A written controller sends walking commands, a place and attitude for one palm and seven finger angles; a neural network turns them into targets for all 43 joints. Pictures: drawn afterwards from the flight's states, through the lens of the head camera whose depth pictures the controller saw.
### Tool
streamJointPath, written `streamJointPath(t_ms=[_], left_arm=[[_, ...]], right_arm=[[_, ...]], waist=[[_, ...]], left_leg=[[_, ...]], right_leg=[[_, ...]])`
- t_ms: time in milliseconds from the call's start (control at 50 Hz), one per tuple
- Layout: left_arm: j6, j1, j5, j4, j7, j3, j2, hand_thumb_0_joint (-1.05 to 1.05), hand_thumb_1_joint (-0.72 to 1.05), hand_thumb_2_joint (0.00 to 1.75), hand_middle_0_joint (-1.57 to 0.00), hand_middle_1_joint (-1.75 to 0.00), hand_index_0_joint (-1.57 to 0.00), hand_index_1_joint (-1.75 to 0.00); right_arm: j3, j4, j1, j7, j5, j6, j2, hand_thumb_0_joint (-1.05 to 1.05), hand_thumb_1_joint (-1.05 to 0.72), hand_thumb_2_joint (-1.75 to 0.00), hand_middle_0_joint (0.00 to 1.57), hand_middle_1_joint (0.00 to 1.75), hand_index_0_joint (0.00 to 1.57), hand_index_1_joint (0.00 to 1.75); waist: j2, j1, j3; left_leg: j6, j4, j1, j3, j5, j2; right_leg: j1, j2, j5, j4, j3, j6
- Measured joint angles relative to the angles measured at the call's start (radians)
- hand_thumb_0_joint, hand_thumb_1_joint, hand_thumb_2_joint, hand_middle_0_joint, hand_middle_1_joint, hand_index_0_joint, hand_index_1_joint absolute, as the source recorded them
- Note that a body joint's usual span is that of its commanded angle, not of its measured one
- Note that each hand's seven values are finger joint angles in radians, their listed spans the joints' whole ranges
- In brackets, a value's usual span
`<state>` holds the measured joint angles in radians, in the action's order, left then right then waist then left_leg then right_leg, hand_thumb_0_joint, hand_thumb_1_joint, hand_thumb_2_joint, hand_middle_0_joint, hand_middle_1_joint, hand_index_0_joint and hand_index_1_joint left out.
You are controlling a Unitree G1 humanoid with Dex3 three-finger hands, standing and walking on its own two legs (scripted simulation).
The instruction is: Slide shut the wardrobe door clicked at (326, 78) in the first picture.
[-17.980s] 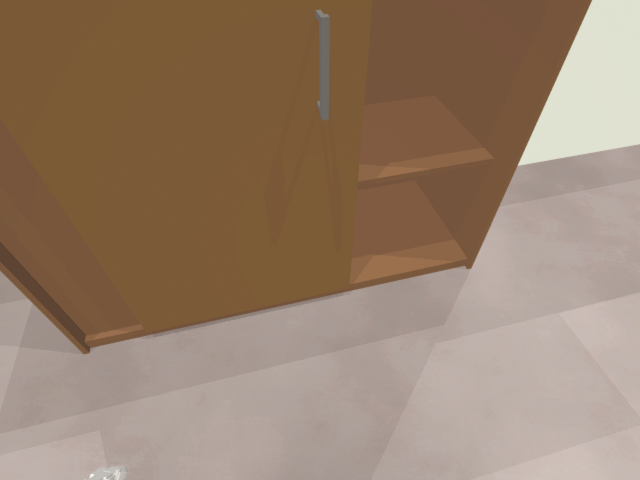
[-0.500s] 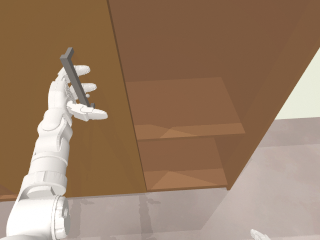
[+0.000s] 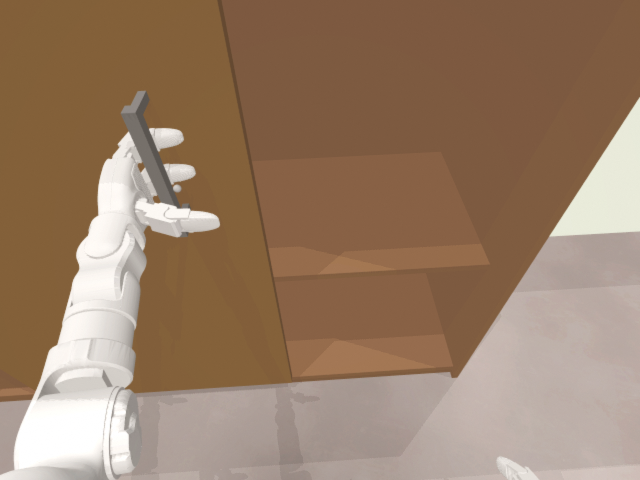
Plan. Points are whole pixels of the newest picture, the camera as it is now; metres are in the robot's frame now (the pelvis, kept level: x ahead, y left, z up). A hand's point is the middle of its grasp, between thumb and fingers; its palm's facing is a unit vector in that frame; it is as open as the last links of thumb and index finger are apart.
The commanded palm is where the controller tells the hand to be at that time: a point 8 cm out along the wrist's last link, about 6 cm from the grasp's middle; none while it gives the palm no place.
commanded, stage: grip the handle and tug to test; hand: left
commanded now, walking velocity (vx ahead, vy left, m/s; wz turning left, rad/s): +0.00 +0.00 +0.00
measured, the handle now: (163, 171) +0.47 +0.22 +0.15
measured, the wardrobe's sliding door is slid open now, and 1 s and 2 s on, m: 0.50 0.50 0.48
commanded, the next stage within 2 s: tug the door sideways, standing still in 1.26 s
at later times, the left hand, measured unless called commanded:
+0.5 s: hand (178, 187) +0.43 +0.19 +0.16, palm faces +0.12 -0.99 -0.02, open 6.1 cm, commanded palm +0.40 +0.23 +0.15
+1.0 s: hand (178, 186) +0.43 +0.19 +0.16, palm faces +0.13 -0.99 -0.02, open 5.2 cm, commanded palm +0.39 +0.22 +0.15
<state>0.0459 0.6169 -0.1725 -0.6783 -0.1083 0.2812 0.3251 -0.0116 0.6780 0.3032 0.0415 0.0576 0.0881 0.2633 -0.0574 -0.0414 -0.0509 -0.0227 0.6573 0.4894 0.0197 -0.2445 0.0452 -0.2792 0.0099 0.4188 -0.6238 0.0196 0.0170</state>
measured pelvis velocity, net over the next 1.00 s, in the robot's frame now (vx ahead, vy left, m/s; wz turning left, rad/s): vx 0.01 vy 0.00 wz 0.00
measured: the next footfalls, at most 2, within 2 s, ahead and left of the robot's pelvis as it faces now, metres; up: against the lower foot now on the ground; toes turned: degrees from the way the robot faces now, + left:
none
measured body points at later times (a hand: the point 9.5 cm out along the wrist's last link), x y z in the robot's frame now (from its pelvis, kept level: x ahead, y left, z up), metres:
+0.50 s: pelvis +0.00 +0.00 +0.00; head +0.02 -0.02 +0.45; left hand +0.42 +0.24 +0.16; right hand +0.10 -0.26 -0.11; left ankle +0.05 +0.13 -0.72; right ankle -0.06 -0.13 -0.72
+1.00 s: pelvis +0.01 +0.00 +0.00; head +0.03 -0.02 +0.45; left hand +0.42 +0.24 +0.16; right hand +0.12 -0.26 -0.11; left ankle +0.05 +0.13 -0.72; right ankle -0.06 -0.13 -0.72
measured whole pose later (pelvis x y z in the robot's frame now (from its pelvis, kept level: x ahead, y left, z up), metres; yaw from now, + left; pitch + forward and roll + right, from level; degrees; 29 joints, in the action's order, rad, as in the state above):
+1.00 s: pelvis +0.01 +0.00 +0.00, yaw +0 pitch +5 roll -1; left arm 0.01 0.56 -0.18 -0.60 -0.07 0.28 0.31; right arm 0.00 0.66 0.30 0.03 0.06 0.08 0.26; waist -0.06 -0.04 -0.06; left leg -0.03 0.65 0.48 0.02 -0.26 0.04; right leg -0.26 0.01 0.43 -0.61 0.02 0.01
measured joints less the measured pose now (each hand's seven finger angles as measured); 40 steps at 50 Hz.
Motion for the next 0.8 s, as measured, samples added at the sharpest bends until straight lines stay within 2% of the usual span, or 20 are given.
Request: streamJointPath(t_ms=[160, 540, 640, 800], left_arm=[[0.001, 0.005, 0.001, -0.006, 0.012, 0.001, -0.003, -0.01, -0.13, 0.46, -0.35, -1.26, -0.32, -1.26], [-0.004, -0.022, -0.002, 0.019, 0.008, 0.012, 0.005, 0.01, 0.71, 0.82, -0.43, -1.37, -0.38, -1.37], [-0.010, -0.021, -0.004, 0.027, 0.011, 0.006, -0.001, 0.02, 0.82, 0.87, -0.45, -1.39, -0.39, -1.39], [-0.015, -0.017, -0.002, 0.033, 0.017, -0.003, -0.008, 0.01, 0.82, 0.86, -0.45, -1.40, -0.39, -1.39]], right_arm=[[0.005, 0.006, 0.009, -0.004, -0.001, 0.003, 0.001, 0.01, -0.90, -0.90, 0.20, 0.30, 0.20, 0.30], [0.008, -0.001, 0.010, -0.005, 0.001, -0.003, 0.003, 0.01, -0.90, -0.90, 0.20, 0.30, 0.20, 0.30], [0.010, -0.001, 0.005, -0.005, 0.001, -0.004, 0.004, 0.01, -0.90, -0.90, 0.20, 0.30, 0.20, 0.30], [0.010, -0.003, -0.002, -0.007, 0.001, -0.007, 0.001, 0.01, -0.90, -0.90, 0.20, 0.30, 0.20, 0.30]], waist=[[-0.003, -0.002, -0.001], [-0.001, -0.006, -0.004], [-0.002, -0.001, -0.004], [-0.001, 0.005, -0.005]], left_leg=[[0.000, 0.000, 0.004, 0.000, 0.001, 0.001], [-0.003, -0.004, -0.007, -0.004, -0.005, 0.004], [-0.003, -0.003, -0.006, -0.001, -0.007, 0.002], [-0.004, 0.000, -0.003, 0.004, -0.009, -0.001]], right_leg=[[-0.004, -0.001, -0.001, 0.001, 0.000, 0.000], [0.006, -0.004, 0.001, 0.008, -0.005, -0.003], [0.007, -0.002, 0.004, 0.007, -0.002, -0.003], [0.007, 0.000, 0.008, 0.005, 0.004, -0.003]])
